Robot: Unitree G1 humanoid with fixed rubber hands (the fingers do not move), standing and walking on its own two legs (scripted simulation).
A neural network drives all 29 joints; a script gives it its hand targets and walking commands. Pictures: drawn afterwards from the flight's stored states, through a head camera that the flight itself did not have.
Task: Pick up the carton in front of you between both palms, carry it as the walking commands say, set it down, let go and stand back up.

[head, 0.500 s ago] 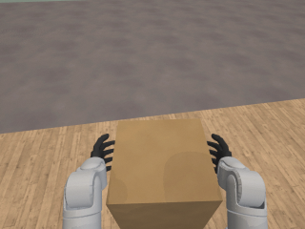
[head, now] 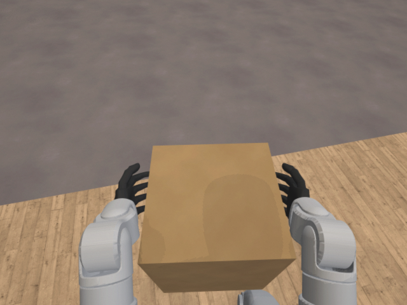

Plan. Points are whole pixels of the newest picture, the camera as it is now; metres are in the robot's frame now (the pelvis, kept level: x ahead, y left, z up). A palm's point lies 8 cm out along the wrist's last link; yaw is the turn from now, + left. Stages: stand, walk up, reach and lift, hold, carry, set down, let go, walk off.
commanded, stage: carry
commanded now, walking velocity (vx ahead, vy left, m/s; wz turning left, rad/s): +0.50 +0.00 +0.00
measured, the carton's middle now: (212, 223) +0.27 -0.01 +0.01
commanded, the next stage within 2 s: none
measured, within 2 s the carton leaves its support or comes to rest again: neither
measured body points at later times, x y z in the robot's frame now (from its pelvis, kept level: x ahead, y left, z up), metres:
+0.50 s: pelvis +0.34 -0.03 +0.00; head +0.36 -0.05 +0.45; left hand +0.61 +0.14 +0.07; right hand +0.63 -0.17 +0.06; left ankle +0.42 +0.12 -0.70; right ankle +0.28 -0.11 -0.75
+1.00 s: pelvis +0.65 +0.03 -0.02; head +0.70 +0.04 +0.43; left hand +1.03 +0.18 +0.09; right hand +1.02 -0.12 +0.09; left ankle +0.59 +0.09 -0.75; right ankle +0.75 -0.11 -0.69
